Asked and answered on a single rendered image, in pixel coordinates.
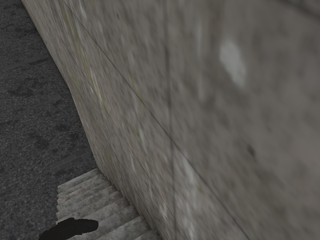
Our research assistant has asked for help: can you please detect stairs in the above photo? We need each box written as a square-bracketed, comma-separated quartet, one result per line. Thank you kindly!
[55, 167, 163, 240]

